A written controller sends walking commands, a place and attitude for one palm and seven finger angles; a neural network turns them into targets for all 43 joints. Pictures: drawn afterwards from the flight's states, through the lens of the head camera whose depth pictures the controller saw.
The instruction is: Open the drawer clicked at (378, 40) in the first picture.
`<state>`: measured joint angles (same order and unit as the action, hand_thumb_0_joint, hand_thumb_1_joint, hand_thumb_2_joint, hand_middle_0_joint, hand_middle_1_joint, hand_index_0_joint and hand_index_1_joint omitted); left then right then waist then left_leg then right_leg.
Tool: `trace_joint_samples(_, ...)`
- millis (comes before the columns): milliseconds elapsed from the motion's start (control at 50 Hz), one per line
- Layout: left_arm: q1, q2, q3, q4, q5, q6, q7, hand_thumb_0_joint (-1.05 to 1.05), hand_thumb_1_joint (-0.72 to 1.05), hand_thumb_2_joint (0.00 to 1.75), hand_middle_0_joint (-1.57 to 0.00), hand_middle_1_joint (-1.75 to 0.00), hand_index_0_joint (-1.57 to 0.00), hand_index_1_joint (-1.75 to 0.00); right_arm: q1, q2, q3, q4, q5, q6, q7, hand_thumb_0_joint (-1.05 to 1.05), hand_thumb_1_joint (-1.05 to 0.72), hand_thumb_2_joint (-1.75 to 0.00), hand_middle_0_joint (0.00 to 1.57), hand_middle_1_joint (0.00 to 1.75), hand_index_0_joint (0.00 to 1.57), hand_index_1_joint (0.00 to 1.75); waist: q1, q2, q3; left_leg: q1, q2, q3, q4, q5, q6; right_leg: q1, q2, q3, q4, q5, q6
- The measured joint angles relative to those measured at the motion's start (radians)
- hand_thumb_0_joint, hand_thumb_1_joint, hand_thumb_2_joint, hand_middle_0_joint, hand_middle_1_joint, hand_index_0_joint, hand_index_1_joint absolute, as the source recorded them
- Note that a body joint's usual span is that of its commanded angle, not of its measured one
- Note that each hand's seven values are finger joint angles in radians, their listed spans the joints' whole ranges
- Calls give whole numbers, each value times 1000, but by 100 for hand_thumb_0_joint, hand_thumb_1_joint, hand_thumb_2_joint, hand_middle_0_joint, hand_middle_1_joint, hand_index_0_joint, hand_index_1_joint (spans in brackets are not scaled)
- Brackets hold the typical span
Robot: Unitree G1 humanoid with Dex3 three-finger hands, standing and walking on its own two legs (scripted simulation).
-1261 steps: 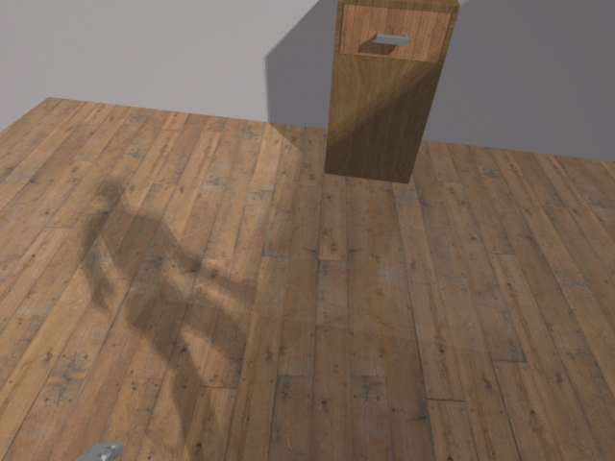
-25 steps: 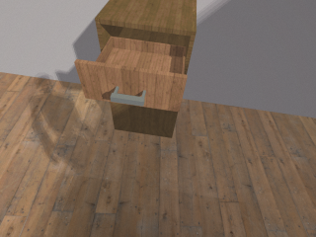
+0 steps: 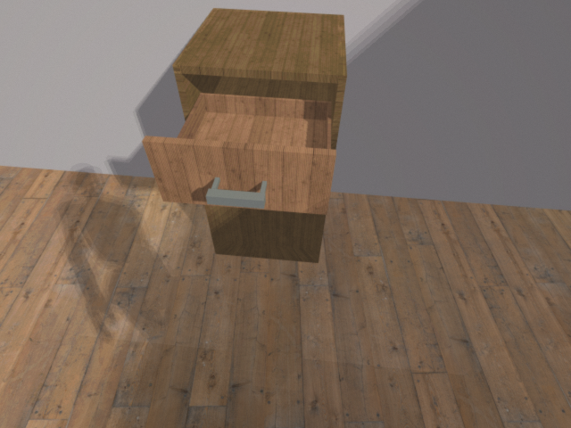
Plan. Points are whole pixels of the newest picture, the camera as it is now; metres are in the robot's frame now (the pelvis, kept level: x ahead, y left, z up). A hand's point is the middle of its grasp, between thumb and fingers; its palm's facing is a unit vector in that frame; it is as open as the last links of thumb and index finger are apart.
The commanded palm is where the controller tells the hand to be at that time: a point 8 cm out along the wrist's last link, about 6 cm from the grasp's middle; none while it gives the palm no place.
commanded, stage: let the arm hang, fingers relaxed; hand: left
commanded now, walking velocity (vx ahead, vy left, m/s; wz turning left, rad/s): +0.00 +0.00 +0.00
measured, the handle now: (238, 191) +0.59 +0.14 -0.05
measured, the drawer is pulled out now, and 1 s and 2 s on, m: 0.30 0.30 0.30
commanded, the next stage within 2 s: look to check the result in 0.24 s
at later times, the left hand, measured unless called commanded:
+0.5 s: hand out of the picture -0.01 +0.17 -0.18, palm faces +0.04 -0.98 -0.17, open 7.4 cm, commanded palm none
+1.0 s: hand out of the picture +0.01 +0.16 -0.18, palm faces +0.04 -0.98 -0.18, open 7.4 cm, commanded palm none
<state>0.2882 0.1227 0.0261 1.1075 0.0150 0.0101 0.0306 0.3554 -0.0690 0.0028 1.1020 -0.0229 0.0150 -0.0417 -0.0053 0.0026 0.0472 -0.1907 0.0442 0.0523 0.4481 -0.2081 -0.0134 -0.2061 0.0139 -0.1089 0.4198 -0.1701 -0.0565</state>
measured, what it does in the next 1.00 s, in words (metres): stands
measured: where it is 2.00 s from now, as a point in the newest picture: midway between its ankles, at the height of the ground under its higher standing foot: outside the picture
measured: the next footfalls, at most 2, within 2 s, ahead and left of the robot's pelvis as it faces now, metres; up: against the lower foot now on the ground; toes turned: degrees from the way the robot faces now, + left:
none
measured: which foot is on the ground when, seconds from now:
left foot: down 0.00-1.00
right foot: down 0.00-1.00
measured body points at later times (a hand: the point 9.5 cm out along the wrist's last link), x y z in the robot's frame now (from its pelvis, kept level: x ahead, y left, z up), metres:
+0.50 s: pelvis +0.00 +0.01 +0.00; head +0.02 +0.01 +0.45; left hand -0.01 +0.22 -0.16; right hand -0.04 -0.18 -0.16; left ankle +0.02 +0.13 -0.74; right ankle +0.04 -0.08 -0.74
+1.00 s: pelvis +0.02 +0.00 +0.00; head +0.03 +0.00 +0.45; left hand +0.01 +0.22 -0.16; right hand -0.02 -0.19 -0.16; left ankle +0.02 +0.13 -0.74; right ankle +0.04 -0.08 -0.74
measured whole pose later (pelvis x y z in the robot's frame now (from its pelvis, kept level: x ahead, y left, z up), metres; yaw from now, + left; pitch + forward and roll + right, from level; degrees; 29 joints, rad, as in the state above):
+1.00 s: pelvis +0.02 +0.00 +0.00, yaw -1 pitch -3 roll +0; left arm 0.28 0.12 0.03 1.13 0.01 0.00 0.04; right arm 0.32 -0.09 -0.01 1.13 -0.02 0.01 -0.05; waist -0.01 0.01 0.08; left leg -0.16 0.04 0.07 0.42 -0.22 -0.01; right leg -0.19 0.01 -0.09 0.41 -0.19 -0.05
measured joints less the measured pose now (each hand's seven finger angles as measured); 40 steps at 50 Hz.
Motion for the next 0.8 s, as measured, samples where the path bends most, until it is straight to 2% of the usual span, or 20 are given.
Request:
trace_joint_samples(360,13,-7,4,15,0,-2,3,0,91,90,-20,-30,-20,-30,-1,-11,-13,8,1,-4,-6,0,-91,-90,20,30,20,30,-2,-4,20,2,-12,17,-7,-1,13,-8,-12,18,6,-1,14)
trace_joint_samples(800,-7,-11,1,23,-1,-7,6,1,91,90,-20,-30,-20,-30,-30,-11,-10,14,4,-7,-6,0,-91,-90,20,30,20,30,-5,2,27,26,-8,21,-21,-8,7,9,-6,22,1,-11,11)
